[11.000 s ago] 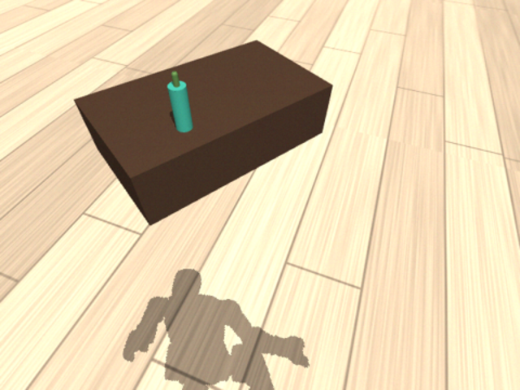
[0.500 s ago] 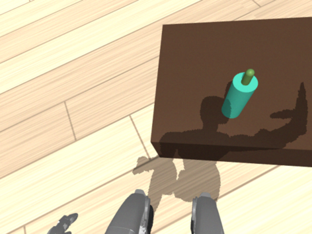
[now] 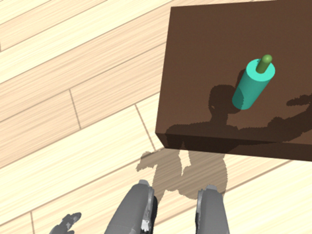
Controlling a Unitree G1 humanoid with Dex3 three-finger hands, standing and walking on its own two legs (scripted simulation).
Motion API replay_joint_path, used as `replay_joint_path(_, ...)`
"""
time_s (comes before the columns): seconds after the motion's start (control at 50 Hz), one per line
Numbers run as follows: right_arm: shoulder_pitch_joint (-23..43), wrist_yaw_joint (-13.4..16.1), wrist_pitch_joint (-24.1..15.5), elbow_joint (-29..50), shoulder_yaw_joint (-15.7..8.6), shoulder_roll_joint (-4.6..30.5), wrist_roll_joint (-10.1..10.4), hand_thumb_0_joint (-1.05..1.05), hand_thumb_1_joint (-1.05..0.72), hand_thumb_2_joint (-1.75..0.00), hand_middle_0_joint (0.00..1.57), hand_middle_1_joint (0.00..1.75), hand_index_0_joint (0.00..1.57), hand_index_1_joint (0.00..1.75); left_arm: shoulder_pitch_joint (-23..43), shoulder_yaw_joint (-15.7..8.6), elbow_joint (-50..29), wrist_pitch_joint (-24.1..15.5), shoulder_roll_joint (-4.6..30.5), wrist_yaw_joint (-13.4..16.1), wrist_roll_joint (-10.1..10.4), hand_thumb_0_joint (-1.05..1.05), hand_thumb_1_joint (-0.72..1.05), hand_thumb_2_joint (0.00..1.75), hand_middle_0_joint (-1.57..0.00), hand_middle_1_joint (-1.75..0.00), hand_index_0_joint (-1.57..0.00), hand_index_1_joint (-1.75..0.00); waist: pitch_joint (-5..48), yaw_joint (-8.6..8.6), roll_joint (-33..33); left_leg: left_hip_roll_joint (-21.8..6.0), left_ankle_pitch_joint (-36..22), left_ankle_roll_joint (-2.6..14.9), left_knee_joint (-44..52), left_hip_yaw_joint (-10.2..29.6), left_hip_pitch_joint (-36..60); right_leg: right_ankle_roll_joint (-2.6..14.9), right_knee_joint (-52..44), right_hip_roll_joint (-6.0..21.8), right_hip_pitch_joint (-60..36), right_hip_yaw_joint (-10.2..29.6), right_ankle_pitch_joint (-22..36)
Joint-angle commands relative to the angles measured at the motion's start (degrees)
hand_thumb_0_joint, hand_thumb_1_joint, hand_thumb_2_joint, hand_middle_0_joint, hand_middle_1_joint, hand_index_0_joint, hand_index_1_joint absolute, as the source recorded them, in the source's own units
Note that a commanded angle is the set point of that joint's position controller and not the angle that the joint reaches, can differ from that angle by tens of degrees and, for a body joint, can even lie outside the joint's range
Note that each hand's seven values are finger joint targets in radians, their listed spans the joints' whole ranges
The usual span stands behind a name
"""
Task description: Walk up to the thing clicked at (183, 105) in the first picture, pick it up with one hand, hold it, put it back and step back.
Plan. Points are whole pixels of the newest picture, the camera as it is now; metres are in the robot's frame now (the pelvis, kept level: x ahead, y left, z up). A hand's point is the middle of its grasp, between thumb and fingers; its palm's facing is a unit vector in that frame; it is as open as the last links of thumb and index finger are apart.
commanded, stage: approach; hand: right
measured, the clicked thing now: (252, 83) +0.58 -0.24 -0.18
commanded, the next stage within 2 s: close in in 0.42 s
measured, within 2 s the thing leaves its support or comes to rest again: neither
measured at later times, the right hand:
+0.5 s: hand (284, 106) +0.50 -0.33 -0.20, palm faces +0.22 +0.98 -0.01, open 17.4 cm
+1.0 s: hand (254, 102) +0.53 -0.25 -0.23, palm faces +0.22 +0.97 -0.03, open 17.4 cm
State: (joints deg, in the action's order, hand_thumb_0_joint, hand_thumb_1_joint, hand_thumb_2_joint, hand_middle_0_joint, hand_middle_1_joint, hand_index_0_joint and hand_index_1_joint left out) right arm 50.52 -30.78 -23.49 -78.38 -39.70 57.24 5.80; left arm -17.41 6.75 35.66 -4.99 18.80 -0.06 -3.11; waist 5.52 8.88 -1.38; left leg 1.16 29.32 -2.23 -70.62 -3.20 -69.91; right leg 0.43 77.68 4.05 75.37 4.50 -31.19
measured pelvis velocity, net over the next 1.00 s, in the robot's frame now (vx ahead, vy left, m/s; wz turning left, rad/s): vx -0.06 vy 0.02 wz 0.08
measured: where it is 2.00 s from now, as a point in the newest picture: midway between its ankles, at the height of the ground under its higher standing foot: (174, 229)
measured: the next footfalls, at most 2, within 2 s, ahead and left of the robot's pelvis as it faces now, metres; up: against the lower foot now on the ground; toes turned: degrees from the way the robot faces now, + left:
none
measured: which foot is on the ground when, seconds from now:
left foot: down 0.00-1.00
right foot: down 0.00-1.00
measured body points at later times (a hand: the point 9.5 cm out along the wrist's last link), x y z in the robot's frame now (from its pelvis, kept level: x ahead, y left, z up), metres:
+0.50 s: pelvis -0.05 +0.02 -0.22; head +0.21 -0.05 +0.14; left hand +0.01 +0.29 -0.32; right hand +0.49 -0.38 -0.20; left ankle +0.03 +0.16 -0.61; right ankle +0.03 -0.11 -0.61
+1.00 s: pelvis -0.06 +0.02 -0.26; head +0.18 -0.03 +0.12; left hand -0.03 +0.29 -0.35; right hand +0.51 -0.31 -0.22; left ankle +0.03 +0.16 -0.61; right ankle +0.03 -0.11 -0.61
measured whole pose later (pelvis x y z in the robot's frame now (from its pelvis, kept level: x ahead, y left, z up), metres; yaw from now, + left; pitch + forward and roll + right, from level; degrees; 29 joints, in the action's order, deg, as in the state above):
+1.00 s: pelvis -0.06 +0.02 -0.26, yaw +5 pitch +35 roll +9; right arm 61.5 -11.9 -18.5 -63.8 -34.4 46.6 0.0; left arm -12.9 8.2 32.7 4.7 17.8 -2.6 -4.9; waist 4.4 14.3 1.5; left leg 1.6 39.1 -2.7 -123.8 -4.4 -120.5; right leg -1.0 128.9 2.4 125.9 9.4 -39.1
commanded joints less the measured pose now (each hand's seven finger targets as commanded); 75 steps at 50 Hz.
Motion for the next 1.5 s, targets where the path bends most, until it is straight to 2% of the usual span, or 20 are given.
replay_joint_path(0.0,14.04,-1.25,-6.74,6.82,-0.96,12.9,3.03,0.0,0.6,-0.03,0.06,0.04,0.06,0.04,-6.61,-3.12,-2.21,-1.5,11.91,0.7,-0.17,0.0,0.88,0.91,-0.19,-0.29,-0.18,-0.3,24.25,1.02,14.75,0.94,-7.9,3.99,-3.25,-0.66,-5.89,0.45,-2.19,1.07,-18.36,3.43,16.5)
replay_joint_path(0.08,13.93,-1.76,-7.99,9.38,-2.42,14.25,3.2,0.0,0.55,-0.01,0.07,0.04,0.06,0.04,-6.56,-2.4,-3.53,-0.81,12.41,0.28,-0.52,0.0,0.89,0.9,-0.18,-0.29,-0.18,-0.3,30.91,0.03,17.84,0.98,-8.83,3.95,-10.81,-1.11,-11.74,0.19,5.17,0.63,-15.93,3.85,21.63)
replay_joint_path(0.16,20.47,-0.8,-8.92,16.22,-6.55,21.21,2.31,0.0,0.54,-0.01,0.07,0.03,0.06,0.03,-6.32,-2.65,-2.57,0.07,13.38,0.02,-1.04,0.0,0.9,0.91,-0.18,-0.29,-0.18,-0.3,37.99,-0.14,21.92,0.67,-12.11,3.88,-18.67,-1.13,-15.77,0.0,13.79,0.55,-12.88,3.65,25.68)
replay_joint_path(0.28,28.47,1.45,-9.01,17.6,-9.27,27.24,-1.6,0.0,0.5,-0.01,0.08,0.03,0.06,0.03,-5.93,-2.31,-1.76,2.06,14.3,-0.91,-2.69,0.0,0.91,0.91,-0.18,-0.29,-0.18,-0.3,42.97,1.55,24.84,0.74,-11.83,3.39,-27.08,-1.31,-19.8,-0.06,23.86,0.15,-4.31,2.55,21.33)
replay_joint_path(0.36,29.76,2.79,-6.2,14.29,-5.15,22.19,-4.09,0.0,0.48,-0.01,0.08,0.03,0.06,0.03,-5.75,-2.1,-1.74,3.55,14.6,-1.58,-3.08,0.0,0.92,0.9,-0.19,-0.3,-0.19,-0.3,42.68,4.22,25.66,1.1,-8.09,3.21,-31.28,-2.79,-24.78,-0.03,27.52,0.2,-0.69,3.18,16.89)
replay_joint_path(0.42,31.85,4.23,-5.13,17.21,-6.3,25.42,-4.64,0.0,0.49,-0.01,0.08,0.03,0.06,0.03,-6.19,-0.7,-1.95,4.5,14.19,-2.01,-3.19,0.0,0.92,0.9,-0.19,-0.3,-0.19,-0.3,44.97,4.26,23.97,1.25,-9.0,2.9,-34.46,-3.23,-22.85,0.49,31.86,-0.06,7.07,2.43,14.35)
replay_joint_path(0.5,29.67,5.65,-3.98,14.94,-2.49,19.38,-5.51,0.0,0.45,-0.01,0.08,0.02,0.06,0.02,-5.59,-0.28,-1.92,5.57,14.5,-2.55,-3.28,0.0,0.93,0.9,-0.2,-0.3,-0.2,-0.3,39.26,6.12,21.95,1.42,-5.72,3.05,-38.43,-4.96,-27.01,0.53,34.72,-0.23,14.74,2.78,8.69)
replay_joint_path(0.54,31.76,6.89,-4.24,20.06,-2.85,21.19,-5.79,0.0,0.45,0.0,0.08,0.02,0.06,0.02,-5.63,-0.32,-2.15,6.27,15.11,-2.74,-3.33,0.0,0.91,0.9,-0.2,-0.3,-0.2,-0.3,40.6,5.09,25.03,1.45,-4.28,3.38,-40.2,-5.19,-28.43,0.37,35.4,-0.4,14.86,2.88,6.94)
replay_joint_path(0.62,31.99,10.74,-3.04,21.62,-2.06,17.39,-5.17,0.0,0.46,-0.01,0.07,0.03,0.06,0.02,-4.87,-1.88,-3.0,7.35,16.32,-2.65,-3.17,0.0,0.91,0.89,-0.2,-0.3,-0.2,-0.3,38.89,5.18,25.8,1.59,0.15,3.55,-42.26,-6.04,-32.09,0.24,36.07,-0.63,17.87,3.13,0.46)
replay_joint_path(0.66,33.57,12.81,-2.67,25.08,-1.09,16.72,-5.48,0.0,0.46,-0.01,0.07,0.03,0.05,0.03,-4.41,-1.6,-3.75,7.74,15.69,-2.64,-2.99,0.0,0.92,0.89,-0.2,-0.3,-0.2,-0.29,40.28,4.57,26.82,1.63,1.63,3.57,-42.76,-6.04,-32.47,0.18,35.48,-0.82,18.23,3.13,-2.48)
replay_joint_path(0.68,38.14,13.95,-3.15,33.97,-1.12,18.07,-5.61,0.0,0.46,-0.02,0.07,0.03,0.05,0.03,-4.57,-1.76,-4.14,8.03,14.94,-2.47,-2.86,0.0,0.91,0.9,-0.19,-0.3,-0.2,-0.29,43.64,3.18,30.09,1.61,1.32,3.85,-43.18,-5.5,-32.68,0.06,35.05,-0.89,16.17,2.86,-2.77)
replay_joint_path(0.7,35.43,15.05,-2.03,31.32,-0.52,17.64,-6.56,0.0,0.45,-0.01,0.07,0.03,0.05,0.03,-5.38,-2.93,-3.93,8.37,16.09,-2.3,-2.87,0.0,0.9,0.9,-0.19,-0.3,-0.2,-0.29,44.76,3.25,30.35,1.65,1.39,3.83,-43.09,-5.53,-32.31,-0.1,34.86,-0.9,14.97,2.58,-2.59)
replay_joint_path(0.74,33.17,16.41,-0.63,28.46,3.42,10.88,-6.88,0.0,0.46,-0.01,0.07,0.03,0.05,0.03,-5.01,-2.94,-3.82,8.69,14.7,-2.1,-2.62,0.0,0.91,0.9,-0.19,-0.3,-0.19,-0.3,41.85,4.27,28.08,1.77,2.68,3.82,-42.7,-5.72,-33.44,0.04,34.13,-0.96,16.96,2.61,-4.35)
replay_joint_path(0.78,37.11,18.35,-0.38,34.93,1.48,13.81,-6.4,0.0,0.49,-0.01,0.06,0.03,0.05,0.03,-6.22,-3.24,-3.46,8.93,14.43,-1.63,-2.19,0.0,0.9,0.9,-0.19,-0.3,-0.19,-0.3,43.69,3.72,28.8,1.63,1.57,3.98,-42.42,-5.13,-32.66,0.06,34.29,-1.05,16.37,2.2,-3.36)
replay_joint_path(0.82,33.44,18.66,1.03,30.17,4.36,7.78,-5.65,0.0,0.49,-0.01,0.06,0.03,0.05,0.03,-6.13,-3.28,-2.99,9.2,14.07,-1.47,-1.88,0.0,0.9,0.9,-0.19,-0.3,-0.19,-0.3,39.17,5.01,26.45,1.55,1.64,4.08,-42.46,-5.45,-34.5,0.02,34.13,-1.14,17.96,2.47,-3.04)
replay_joint_path(0.84,32.47,19.2,1.22,30.59,2.96,8.54,-5.45,0.0,0.5,-0.02,0.06,0.03,0.05,0.03,-6.9,-3.41,-2.93,9.26,13.93,-1.33,-1.86,0.0,0.9,0.91,-0.19,-0.3,-0.19,-0.3,37.61,4.96,25.05,1.43,0.35,4.04,-42.58,-5.58,-34.63,0.16,34.47,-1.09,18.96,2.43,-1.57)
replay_joint_path(0.96,27.15,19.18,2.27,23.9,4.64,2.68,-4.5,0.0,0.51,-0.04,0.05,0.04,0.04,0.04,-7.28,-3.12,-3.81,9.72,12.84,-1.68,-1.48,0.0,0.9,0.91,-0.2,-0.3,-0.2,-0.3,32.23,6.21,16.07,1.2,-2.4,3.24,-40.11,-4.34,-30.81,1.8,36.94,-1.31,27.01,1.01,1.13)
replay_joint_path(1.1,30.67,19.71,0.85,30.53,3.66,4.08,-4.51,0.0,0.48,-0.04,0.06,0.04,0.04,0.04,-7.93,-4.01,-4.75,10.62,12.75,-2.02,-1.06,0.0,0.89,0.91,-0.2,-0.3,-0.2,-0.3,41.85,4.54,18.84,0.82,-5.2,3.6,-41.11,-3.99,-28.07,1.18,36.17,-1.34,20.27,0.96,5.85)
replay_joint_path(1.34,34.86,22.1,0.45,31.43,6.26,1.07,-5.46,0.0,0.39,-0.11,0.08,0.07,0.06,0.07,-8.08,-4.96,-3.43,11.17,11.83,-1.77,-1.81,0.0,0.83,0.95,-0.2,-0.28,-0.18,-0.31,42.91,5.05,19.94,0.62,-6.0,3.6,-39.66,-2.77,-26.84,0.9,36.05,-1.23,18.78,-0.25,5.75)
replay_joint_path(1.48,33.56,21.7,0.64,27.02,5.22,2.26,-5.7,0.0,0.38,-0.12,0.37,0.21,0.35,0.22,-7.73,-4.19,-3.13,11.46,11.75,-1.8,-1.67,0.0,0.88,0.92,-0.2,-0.3,-0.2,-0.31,39.6,5.63,16.82,0.77,-5.86,3.4,-40.09,-3.01,-26.98,1.24,36.78,-1.29,23.01,0.16,5.84)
